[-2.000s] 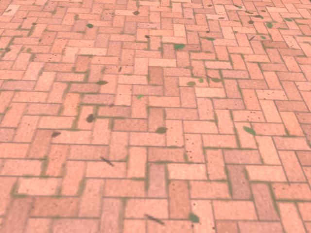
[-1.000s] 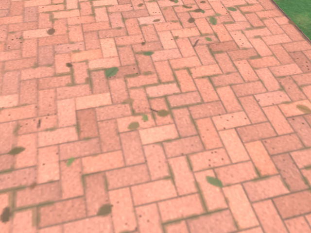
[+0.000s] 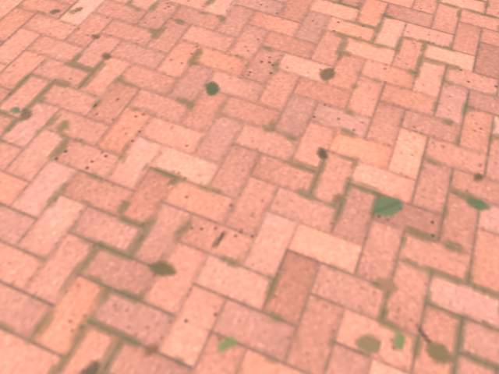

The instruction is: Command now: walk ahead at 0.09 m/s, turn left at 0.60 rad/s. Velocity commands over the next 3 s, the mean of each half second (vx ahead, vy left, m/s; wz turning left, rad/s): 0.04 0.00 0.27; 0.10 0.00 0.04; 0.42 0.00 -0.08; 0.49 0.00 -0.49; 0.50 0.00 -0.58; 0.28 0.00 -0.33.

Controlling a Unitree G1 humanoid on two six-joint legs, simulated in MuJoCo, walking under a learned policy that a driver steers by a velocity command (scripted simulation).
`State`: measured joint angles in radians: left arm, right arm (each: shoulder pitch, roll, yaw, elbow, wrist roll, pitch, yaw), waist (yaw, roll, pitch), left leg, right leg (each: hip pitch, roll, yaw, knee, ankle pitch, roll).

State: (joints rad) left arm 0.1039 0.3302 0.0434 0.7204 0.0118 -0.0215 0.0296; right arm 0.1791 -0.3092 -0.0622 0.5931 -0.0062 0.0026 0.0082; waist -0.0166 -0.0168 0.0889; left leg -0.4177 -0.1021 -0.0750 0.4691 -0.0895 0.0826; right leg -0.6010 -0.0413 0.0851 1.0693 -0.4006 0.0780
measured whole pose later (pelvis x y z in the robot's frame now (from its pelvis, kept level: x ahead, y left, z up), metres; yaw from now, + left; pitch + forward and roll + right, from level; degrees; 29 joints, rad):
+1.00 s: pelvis +0.10 -0.05 -0.01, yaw +7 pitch -1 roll +0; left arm 0.28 0.26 0.05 0.89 -0.02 -0.08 -0.01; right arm 0.33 -0.25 -0.04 0.82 0.02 -0.01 -0.03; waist 0.01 0.03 -0.01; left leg -0.20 0.01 -0.08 0.65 -0.42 0.01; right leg -0.24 0.02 -0.03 0.60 -0.34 -0.05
